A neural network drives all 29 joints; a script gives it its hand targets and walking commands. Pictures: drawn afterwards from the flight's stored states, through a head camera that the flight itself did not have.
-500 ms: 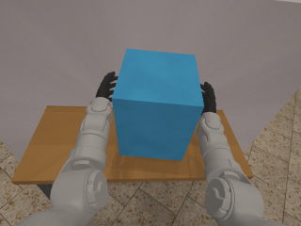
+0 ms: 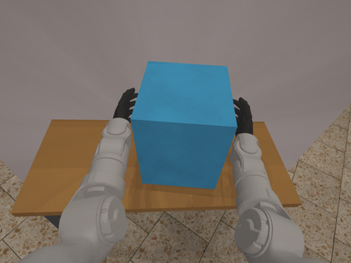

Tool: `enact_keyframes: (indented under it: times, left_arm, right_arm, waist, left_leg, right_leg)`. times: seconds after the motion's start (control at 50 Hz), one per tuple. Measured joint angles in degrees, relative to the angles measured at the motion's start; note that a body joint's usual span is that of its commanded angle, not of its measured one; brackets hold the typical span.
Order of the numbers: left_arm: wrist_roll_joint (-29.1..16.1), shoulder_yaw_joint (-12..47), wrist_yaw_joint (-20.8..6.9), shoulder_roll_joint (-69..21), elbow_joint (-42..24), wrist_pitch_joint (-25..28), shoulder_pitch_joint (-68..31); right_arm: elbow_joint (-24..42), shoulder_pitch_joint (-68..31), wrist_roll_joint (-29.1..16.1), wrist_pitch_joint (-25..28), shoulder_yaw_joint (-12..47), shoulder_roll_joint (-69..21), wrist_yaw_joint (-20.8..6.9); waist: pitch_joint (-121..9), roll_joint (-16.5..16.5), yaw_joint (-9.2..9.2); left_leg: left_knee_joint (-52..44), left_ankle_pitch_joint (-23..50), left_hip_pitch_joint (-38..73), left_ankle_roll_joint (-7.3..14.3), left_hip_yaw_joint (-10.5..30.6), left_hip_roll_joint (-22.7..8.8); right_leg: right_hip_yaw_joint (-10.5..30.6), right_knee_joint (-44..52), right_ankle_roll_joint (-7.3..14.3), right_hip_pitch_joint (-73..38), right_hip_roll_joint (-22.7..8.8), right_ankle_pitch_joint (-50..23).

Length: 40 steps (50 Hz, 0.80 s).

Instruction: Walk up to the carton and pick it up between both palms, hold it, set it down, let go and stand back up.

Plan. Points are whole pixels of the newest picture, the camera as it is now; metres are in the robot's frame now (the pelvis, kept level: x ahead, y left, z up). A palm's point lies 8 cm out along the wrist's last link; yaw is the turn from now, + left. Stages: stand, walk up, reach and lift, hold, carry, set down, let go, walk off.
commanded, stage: set down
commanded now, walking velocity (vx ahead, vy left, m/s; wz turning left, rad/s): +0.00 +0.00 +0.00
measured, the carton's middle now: (182, 127) +0.44 -0.01 +0.06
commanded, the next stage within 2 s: none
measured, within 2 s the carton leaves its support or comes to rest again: rests again in 0.76 s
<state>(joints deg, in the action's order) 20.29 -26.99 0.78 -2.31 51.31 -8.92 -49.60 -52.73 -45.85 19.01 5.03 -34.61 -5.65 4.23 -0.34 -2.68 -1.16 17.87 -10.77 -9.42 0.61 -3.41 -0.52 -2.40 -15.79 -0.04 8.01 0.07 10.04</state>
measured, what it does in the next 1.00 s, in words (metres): stands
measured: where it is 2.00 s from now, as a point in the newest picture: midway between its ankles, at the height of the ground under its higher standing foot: outside the picture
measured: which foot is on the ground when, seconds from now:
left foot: down 0.00-1.00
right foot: down 0.00-1.00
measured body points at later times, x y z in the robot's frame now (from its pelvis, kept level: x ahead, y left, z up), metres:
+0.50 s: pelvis +0.01 +0.00 +0.00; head +0.05 +0.01 +0.45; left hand +0.44 +0.13 +0.07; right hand +0.42 -0.16 +0.08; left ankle -0.02 +0.10 -0.75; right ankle -0.02 -0.11 -0.75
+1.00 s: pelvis +0.00 +0.00 +0.00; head +0.05 +0.02 +0.45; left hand +0.44 +0.13 +0.06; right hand +0.41 -0.16 +0.07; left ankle -0.02 +0.10 -0.75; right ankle -0.02 -0.11 -0.75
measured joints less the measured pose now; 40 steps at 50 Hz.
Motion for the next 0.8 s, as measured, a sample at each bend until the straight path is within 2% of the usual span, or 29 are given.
enact_keyframes:
  times: [0.44,0.58,0.8]
  left_arm:
    - [-0.24,-1.19,0.09,0.34,4.26,5.23,0.28]
    - [-0.54,-1.72,-0.08,0.83,6.53,7.50,0.08]
    - [0.66,-2.62,-0.01,1.05,8.14,9.58,-0.35]
  right_arm:
    - [0.12,1.18,3.33,2.64,-1.39,-0.87,0.11]
    - [0.51,1.70,4.32,3.39,-1.72,-1.42,0.45]
    - [-0.61,0.91,5.97,5.18,-4.53,-1.92,-0.05]
  waist:
    - [-2.03,1.50,0.37]
    - [-1.88,1.00,-0.01]
    - [-2.06,0.67,0.41]
  left_leg:
    - [1.04,-0.61,-4.45,-0.14,-0.20,-0.21]
    - [0.18,0.23,-4.97,-0.16,0.11,-0.08]
    - [0.36,0.69,-6.15,-0.14,-0.27,-0.31]
  right_leg:
    - [0.10,-1.73,0.11,4.86,0.12,0.91]
    - [-0.25,-1.38,0.11,5.49,0.01,0.45]
    - [0.08,-0.60,0.27,6.37,0.24,-0.63]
